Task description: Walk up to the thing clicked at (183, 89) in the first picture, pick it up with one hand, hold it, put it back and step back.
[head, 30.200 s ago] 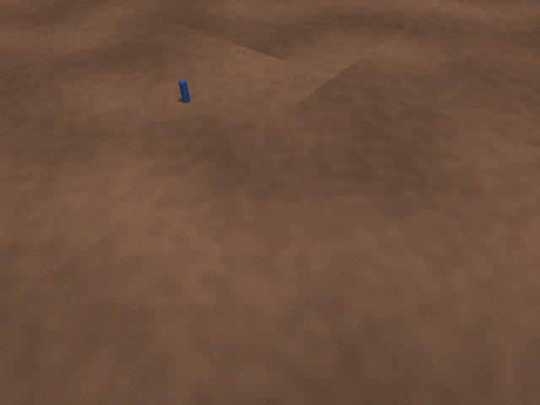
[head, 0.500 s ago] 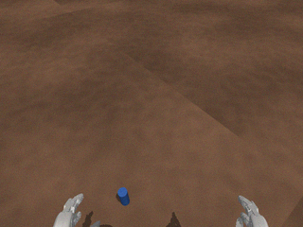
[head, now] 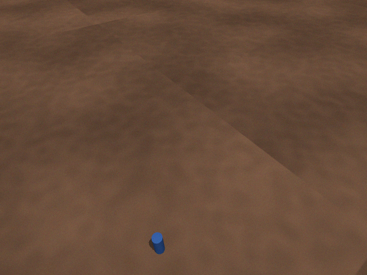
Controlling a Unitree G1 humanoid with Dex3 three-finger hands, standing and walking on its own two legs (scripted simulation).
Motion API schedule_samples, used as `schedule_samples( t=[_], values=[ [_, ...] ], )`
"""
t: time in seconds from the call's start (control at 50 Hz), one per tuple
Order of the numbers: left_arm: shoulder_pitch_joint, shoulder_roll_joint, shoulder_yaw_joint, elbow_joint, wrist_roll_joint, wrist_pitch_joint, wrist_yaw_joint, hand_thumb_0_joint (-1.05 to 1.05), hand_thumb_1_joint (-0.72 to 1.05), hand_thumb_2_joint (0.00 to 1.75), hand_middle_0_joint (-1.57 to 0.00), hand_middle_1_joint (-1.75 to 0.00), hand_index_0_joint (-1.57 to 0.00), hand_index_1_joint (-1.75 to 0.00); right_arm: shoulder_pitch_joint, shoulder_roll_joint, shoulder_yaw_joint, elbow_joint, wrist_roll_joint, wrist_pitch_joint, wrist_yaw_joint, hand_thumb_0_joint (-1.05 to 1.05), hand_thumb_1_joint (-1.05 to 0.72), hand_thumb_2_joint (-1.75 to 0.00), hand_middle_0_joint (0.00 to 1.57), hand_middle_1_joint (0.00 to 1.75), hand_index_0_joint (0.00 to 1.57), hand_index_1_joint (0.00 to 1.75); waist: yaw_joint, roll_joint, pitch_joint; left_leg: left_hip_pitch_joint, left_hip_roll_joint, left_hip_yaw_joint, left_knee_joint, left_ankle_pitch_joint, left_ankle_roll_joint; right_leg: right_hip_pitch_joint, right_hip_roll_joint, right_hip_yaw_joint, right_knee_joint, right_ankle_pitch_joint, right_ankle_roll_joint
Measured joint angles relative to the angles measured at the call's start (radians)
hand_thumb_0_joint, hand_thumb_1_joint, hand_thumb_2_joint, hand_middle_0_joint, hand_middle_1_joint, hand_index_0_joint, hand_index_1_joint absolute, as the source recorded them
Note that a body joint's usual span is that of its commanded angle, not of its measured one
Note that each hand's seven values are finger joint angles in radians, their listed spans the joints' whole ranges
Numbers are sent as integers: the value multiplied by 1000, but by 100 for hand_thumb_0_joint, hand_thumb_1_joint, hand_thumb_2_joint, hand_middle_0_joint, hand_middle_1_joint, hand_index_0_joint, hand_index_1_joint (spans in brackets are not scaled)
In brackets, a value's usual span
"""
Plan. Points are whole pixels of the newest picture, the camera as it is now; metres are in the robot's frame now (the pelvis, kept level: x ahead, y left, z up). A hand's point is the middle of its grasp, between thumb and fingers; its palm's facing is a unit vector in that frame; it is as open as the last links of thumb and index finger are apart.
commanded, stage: stand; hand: left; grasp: from the side
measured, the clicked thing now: (158, 243) +0.45 +0.17 -0.69
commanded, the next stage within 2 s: step back in 1.62 s
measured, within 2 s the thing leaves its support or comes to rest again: neither
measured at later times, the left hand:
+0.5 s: hand out of the picture +0.05 +0.24 -0.15, palm faces -0.01 -0.94 -0.34, open 7.4 cm
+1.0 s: hand out of the picture +0.08 +0.24 -0.14, palm faces -0.02 -0.94 -0.34, open 7.4 cm
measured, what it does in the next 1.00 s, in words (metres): stands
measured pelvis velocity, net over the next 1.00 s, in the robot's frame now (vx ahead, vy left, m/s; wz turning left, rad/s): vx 0.01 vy -0.01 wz -0.01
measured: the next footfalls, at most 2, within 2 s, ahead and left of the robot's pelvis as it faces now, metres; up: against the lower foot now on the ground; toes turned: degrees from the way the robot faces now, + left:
none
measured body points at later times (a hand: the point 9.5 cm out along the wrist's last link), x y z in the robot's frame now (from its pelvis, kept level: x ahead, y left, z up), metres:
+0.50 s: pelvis -0.01 -0.01 +0.01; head -0.01 -0.01 +0.46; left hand +0.05 +0.29 -0.12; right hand +0.05 -0.30 -0.13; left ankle +0.02 +0.11 -0.73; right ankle +0.01 -0.14 -0.73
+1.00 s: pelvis +0.01 -0.01 +0.02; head +0.01 -0.01 +0.47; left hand +0.08 +0.29 -0.12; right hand +0.07 -0.30 -0.13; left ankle +0.02 +0.11 -0.73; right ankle +0.01 -0.14 -0.73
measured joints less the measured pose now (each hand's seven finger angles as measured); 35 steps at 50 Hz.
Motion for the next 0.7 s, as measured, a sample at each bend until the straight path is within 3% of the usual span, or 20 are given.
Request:
schedule_samples(
  t=[0.28,0.7],
  values=[
    [-59,-3,-13,135,-2,-13,-6,1,90,90,-21,-30,-21,-30,-50,-5,3,102,15,0,4,0,-91,-89,20,30,21,30,-6,12,15,87,-2,-6,-151,88,-6,83,1,-8,-139,78,-1],
    [-100,5,-11,196,-8,-15,-13,1,90,90,-21,-30,-21,-30,-54,-25,5,160,21,4,7,0,-91,-90,20,30,20,30,-15,8,20,104,10,-6,-200,108,-15,100,14,-9,-193,103,-10]
  ],
)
